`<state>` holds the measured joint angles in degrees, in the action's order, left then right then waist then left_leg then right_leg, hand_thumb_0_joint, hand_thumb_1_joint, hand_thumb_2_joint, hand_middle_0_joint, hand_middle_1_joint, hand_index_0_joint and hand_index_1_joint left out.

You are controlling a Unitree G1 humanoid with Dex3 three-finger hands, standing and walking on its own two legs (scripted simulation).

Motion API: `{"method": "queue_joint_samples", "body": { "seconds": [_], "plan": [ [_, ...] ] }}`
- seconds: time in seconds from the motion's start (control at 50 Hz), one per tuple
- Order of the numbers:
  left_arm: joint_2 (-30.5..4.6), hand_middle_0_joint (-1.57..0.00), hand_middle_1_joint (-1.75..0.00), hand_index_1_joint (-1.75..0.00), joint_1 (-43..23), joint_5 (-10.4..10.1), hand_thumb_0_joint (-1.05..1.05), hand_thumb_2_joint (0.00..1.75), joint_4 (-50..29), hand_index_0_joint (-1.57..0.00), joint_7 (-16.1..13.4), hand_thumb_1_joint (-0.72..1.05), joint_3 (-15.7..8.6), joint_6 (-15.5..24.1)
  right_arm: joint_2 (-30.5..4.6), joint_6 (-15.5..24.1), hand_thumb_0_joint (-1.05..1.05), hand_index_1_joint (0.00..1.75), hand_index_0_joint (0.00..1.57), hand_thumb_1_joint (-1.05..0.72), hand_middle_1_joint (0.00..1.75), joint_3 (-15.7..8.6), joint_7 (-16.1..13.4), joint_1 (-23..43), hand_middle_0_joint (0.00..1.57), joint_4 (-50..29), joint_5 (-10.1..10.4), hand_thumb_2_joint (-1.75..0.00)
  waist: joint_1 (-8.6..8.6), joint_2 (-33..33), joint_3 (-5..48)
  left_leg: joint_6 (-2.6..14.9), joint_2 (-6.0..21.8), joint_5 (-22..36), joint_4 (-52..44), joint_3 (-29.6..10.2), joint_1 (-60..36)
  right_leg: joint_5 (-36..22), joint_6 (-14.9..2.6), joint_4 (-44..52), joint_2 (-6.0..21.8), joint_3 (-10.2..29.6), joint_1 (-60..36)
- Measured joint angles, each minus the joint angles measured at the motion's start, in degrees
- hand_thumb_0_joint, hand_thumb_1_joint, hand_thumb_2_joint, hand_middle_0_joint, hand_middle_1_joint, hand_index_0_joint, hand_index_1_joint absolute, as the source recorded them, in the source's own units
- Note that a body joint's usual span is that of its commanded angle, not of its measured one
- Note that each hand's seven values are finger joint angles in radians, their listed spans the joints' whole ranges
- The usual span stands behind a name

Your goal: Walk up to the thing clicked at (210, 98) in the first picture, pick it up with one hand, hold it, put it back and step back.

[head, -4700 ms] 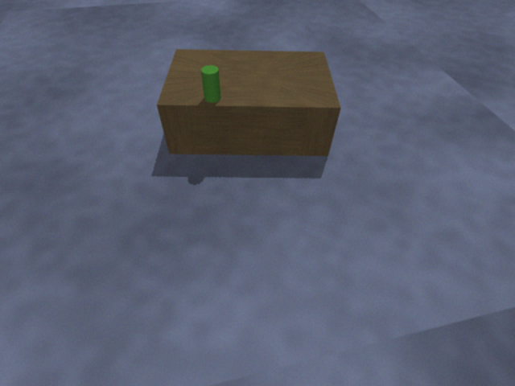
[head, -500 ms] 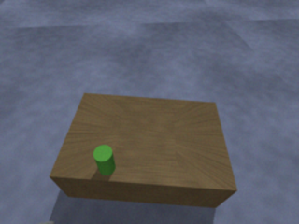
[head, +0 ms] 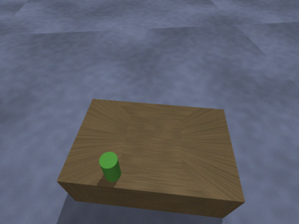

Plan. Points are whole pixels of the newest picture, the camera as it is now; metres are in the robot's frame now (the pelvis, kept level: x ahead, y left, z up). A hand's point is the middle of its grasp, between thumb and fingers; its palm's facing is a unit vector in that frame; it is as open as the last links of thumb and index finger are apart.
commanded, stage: walk up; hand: left
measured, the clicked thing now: (110, 167) +0.43 +0.20 -0.37
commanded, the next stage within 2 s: stand in 0.66 s
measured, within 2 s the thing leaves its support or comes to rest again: neither
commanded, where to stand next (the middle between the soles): +0.04 +0.00 m, yaw -1 degrees
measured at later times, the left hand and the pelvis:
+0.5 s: hand out of the picture +0.10 +0.24 -0.15, palm faces +0.00 -0.94 -0.33, open 7.4 cm; pelvis +0.00 -0.01 +0.00, yaw +0 degrees
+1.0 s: hand out of the picture +0.08 +0.24 -0.15, palm faces +0.00 -0.94 -0.34, open 7.4 cm; pelvis +0.01 -0.01 +0.00, yaw +0 degrees
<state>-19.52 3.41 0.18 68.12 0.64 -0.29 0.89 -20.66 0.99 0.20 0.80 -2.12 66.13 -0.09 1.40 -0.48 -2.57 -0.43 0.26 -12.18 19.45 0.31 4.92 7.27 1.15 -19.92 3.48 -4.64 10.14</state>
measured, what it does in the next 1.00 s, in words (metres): stands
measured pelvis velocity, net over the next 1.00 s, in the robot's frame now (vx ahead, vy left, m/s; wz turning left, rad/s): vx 0.01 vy -0.01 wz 0.01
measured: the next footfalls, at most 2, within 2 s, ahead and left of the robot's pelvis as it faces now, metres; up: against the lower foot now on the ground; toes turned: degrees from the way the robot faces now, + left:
none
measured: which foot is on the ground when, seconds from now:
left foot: down 0.00-1.00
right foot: down 0.00-1.00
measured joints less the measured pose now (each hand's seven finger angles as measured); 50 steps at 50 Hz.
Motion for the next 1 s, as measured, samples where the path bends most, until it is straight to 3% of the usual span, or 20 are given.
{"method": "queue_joint_samples", "body": {
  "seconds": [0.46,1.0],
  "plan": [
    [0.47,-0.20,-0.30,-0.30,-0.68,0.39,0.01,0.90,-1.34,-0.20,0.02,0.91,-1.07,-0.51,0.12,-0.35,0.00,0.30,0.20,-0.90,0.30,-0.10,-0.28,-3.84,0.20,0.95,-0.42,-0.90,-1.54,-0.02,-0.56,-0.51,0.59,0.13,-0.76,-0.23,-0.19,0.03,-0.49,0.63,-0.59,-0.30,-0.17],
    [-0.02,-0.20,-0.30,-0.30,1.60,0.34,0.01,0.90,-1.69,-0.20,-0.13,0.91,-0.16,-0.21,0.40,-0.28,0.00,0.30,0.20,-0.90,0.30,0.37,-0.09,-3.66,0.20,-1.18,-0.75,-0.90,-1.18,-0.19,0.08,-0.79,0.77,0.26,-1.84,-0.52,-1.23,0.38,-0.68,1.01,-0.75,-0.61,-1.00]
  ]
}}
